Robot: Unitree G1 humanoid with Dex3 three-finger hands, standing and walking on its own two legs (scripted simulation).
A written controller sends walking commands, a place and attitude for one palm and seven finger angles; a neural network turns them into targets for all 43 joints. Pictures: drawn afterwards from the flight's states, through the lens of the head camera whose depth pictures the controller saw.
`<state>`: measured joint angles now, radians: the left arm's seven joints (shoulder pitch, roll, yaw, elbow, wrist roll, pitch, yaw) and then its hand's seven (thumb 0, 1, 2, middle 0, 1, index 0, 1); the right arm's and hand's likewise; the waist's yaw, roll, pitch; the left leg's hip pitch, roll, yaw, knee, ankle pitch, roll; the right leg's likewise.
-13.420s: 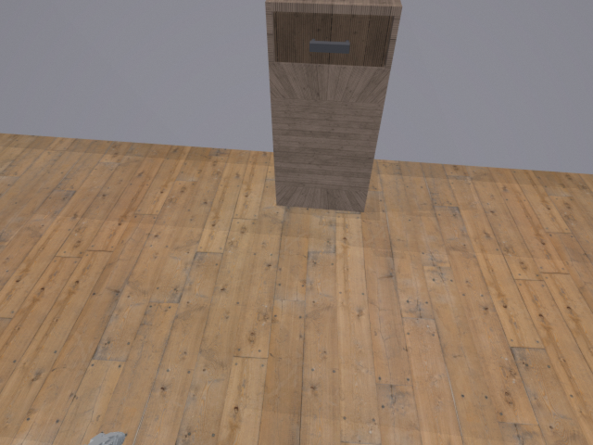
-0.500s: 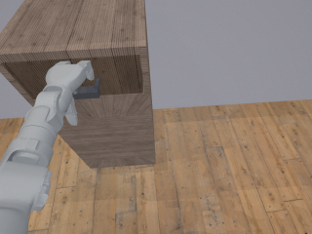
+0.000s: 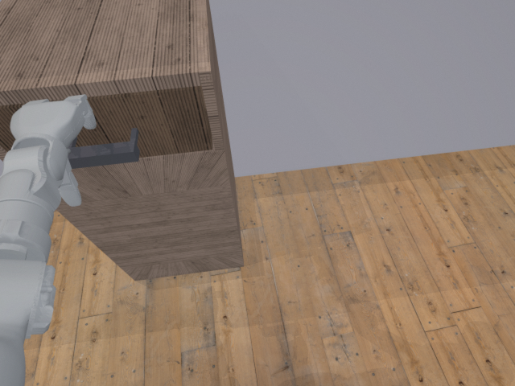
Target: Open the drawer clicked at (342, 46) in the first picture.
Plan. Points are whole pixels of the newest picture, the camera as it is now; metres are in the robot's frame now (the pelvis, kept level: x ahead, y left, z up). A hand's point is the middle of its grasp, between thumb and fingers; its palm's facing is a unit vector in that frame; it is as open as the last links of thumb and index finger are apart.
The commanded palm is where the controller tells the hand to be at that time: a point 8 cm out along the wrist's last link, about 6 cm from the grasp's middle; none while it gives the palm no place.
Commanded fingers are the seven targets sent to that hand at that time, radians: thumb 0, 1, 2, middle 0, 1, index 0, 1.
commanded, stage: move the hooked fingers above the handle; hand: left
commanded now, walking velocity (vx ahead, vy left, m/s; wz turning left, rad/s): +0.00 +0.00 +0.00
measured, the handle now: (101, 145) +0.53 +0.28 +0.04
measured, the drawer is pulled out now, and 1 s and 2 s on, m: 0.00 0.00 0.00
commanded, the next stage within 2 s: none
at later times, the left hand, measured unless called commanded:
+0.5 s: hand (103, 128) +0.50 +0.24 +0.11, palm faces +0.01 +0.00 -1.00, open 13.5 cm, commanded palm +0.47 +0.28 +0.15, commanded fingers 0.00 -0.50 0.30 -0.30 -1.20 -0.30 -1.20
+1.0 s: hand (96, 135) +0.50 +0.25 +0.10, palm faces +0.07 -0.05 -1.00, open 13.6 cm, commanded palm +0.48 +0.28 +0.15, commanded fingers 0.00 -0.50 0.30 -0.30 -1.20 -0.30 -1.20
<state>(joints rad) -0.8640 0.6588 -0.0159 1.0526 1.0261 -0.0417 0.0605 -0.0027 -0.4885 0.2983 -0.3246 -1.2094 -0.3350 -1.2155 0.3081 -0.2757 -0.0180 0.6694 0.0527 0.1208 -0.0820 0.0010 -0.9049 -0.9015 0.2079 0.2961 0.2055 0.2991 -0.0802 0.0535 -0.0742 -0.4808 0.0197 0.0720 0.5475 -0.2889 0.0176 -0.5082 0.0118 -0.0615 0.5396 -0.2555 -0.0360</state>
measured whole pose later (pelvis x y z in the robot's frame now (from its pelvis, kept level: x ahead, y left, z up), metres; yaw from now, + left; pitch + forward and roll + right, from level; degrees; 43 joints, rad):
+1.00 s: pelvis +0.01 +0.02 -0.01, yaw +1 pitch +15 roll -1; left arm -0.89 0.54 -0.04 0.98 1.03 -0.14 0.22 0.00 -0.49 0.30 -0.45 -1.28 -0.35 -1.23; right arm 0.35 -0.31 -0.06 0.73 0.01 0.11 -0.04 0.00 -0.91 -0.90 0.20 0.30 0.20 0.30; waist -0.08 0.05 -0.12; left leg -0.56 0.00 0.05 0.64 -0.34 0.04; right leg -0.57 -0.01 -0.08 0.59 -0.29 -0.01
